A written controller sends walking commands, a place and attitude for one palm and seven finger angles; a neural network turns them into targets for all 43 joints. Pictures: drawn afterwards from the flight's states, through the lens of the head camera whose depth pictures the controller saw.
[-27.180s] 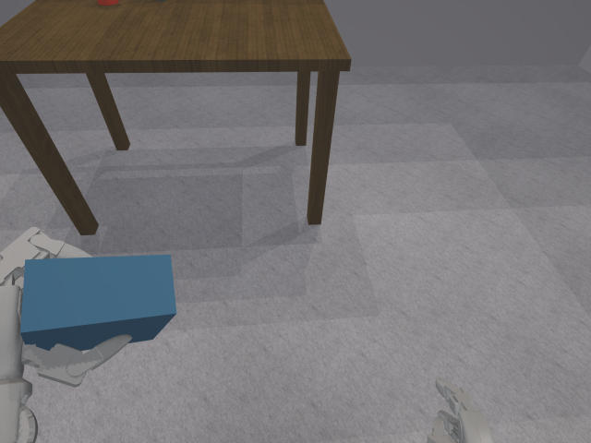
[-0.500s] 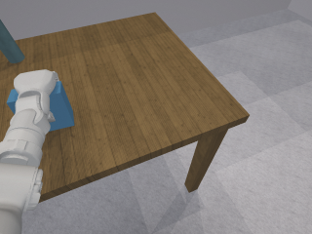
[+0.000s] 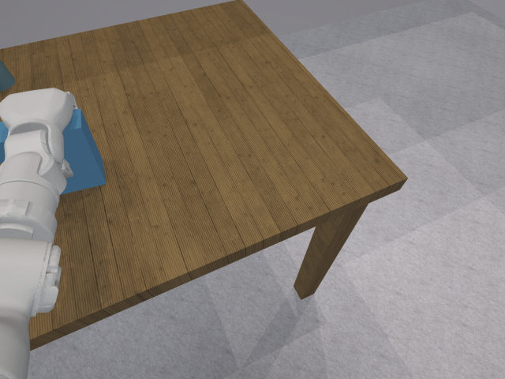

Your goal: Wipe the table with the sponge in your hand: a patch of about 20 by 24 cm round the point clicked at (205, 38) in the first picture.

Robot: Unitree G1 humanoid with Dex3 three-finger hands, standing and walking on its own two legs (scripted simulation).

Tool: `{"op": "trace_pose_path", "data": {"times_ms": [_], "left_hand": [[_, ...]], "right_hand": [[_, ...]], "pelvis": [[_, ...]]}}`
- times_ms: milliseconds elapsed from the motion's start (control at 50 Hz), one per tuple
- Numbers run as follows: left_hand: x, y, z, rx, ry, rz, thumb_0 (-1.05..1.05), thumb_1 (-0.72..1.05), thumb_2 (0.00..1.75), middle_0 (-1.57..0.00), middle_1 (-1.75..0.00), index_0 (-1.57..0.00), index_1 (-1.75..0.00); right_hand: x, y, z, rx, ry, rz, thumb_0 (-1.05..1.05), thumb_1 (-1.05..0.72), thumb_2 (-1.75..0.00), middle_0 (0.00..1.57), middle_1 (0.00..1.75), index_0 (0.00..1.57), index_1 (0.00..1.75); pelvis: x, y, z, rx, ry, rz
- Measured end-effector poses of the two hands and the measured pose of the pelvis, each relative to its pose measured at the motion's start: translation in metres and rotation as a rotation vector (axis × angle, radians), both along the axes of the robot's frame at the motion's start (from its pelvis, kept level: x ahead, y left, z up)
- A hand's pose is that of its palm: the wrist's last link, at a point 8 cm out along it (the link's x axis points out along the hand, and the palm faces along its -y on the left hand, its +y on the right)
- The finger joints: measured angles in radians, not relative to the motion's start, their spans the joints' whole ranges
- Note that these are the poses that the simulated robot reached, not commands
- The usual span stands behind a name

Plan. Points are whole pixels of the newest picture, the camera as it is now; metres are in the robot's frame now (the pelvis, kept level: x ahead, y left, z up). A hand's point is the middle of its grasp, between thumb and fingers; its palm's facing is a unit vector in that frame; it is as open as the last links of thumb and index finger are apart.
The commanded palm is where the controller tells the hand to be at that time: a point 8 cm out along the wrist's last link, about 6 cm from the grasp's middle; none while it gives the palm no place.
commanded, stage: slide across to the middle lane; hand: left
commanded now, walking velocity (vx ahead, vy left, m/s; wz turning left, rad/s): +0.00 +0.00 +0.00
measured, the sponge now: (59, 164) +0.46 +0.32 +0.06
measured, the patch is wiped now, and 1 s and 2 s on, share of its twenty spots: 0.50 0.50 0.65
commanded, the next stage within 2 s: wipe back along the middle lane in 0.54 s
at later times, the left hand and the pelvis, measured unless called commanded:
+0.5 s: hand (99, 130) +0.48 +0.24 +0.11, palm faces -0.08 +0.01 -1.00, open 10.4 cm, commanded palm +0.48 +0.24 +0.17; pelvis +0.01 -0.01 +0.00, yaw +0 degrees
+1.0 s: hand (110, 136) +0.47 +0.22 +0.11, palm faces -0.06 +0.00 -1.00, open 10.4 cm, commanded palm +0.45 +0.22 +0.16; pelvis +0.02 -0.02 +0.01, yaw -1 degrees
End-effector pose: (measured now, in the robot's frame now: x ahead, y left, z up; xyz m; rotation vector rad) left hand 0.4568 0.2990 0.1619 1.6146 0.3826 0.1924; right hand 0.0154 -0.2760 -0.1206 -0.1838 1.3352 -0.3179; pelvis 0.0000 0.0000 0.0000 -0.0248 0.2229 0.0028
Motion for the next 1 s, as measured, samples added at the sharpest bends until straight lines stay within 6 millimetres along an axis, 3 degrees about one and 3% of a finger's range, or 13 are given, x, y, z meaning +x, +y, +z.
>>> {"op": "trace_pose_path", "data": {"times_ms": [140,440,600,800,900,1000], "left_hand": [[0.006,-0.015,0.004,-0.014,-0.021,-0.033,0.01,-0.53,1.03,-0.71,-1.31,-0.72,-1.31],[0.013,-0.061,0.005,-0.041,-0.043,-0.047,0.0,-0.53,1.03,-0.71,-1.31,-0.72,-1.31],[0.012,-0.07,0.006,-0.034,-0.033,-0.004,0.0,-0.53,1.03,-0.71,-1.31,-0.72,-1.31],[0.018,-0.08,0.005,-0.046,-0.012,-0.018,0.0,-0.53,1.03,-0.71,-1.31,-0.72,-1.31],[0.011,-0.082,0.003,-0.05,-0.034,-0.044,0.0,-0.53,1.03,-0.71,-1.31,-0.72,-1.31],[-0.001,-0.083,0.001,-0.052,-0.069,-0.054,0.0,-0.52,1.03,-0.71,-1.31,-0.72,-1.31]], "right_hand": [[0.003,0.006,-0.002,0.016,0.003,0.002,0.01,-0.9,-0.9,0.2,0.3,0.2,0.3],[0.031,0.008,-0.006,0.063,-0.077,0.009,0.01,-0.9,-0.9,0.2,0.3,0.2,0.3],[0.036,-0.003,-0.005,0.058,-0.084,0.018,0.01,-0.9,-0.9,0.2,0.3,0.2,0.3],[0.026,-0.018,-0.002,0.025,-0.066,-0.003,0.01,-0.9,-0.9,0.2,0.3,0.2,0.3],[0.026,-0.02,-0.002,0.028,-0.06,-0.011,0.01,-0.9,-0.9,0.2,0.3,0.2,0.3],[0.038,-0.016,-0.003,0.046,-0.08,0.0,0.01,-0.9,-0.9,0.2,0.3,0.2,0.3]], "pelvis": [[0.004,0.002,0.001,-0.001,-0.006,0.006],[0.01,-0.004,0.004,0.007,-0.03,-0.004],[0.008,-0.012,0.005,0.012,-0.038,0.005],[0.01,-0.019,0.005,0.014,-0.034,-0.005],[0.014,-0.019,0.005,0.013,-0.041,-0.013],[0.016,-0.017,0.006,0.014,-0.059,-0.012]]}}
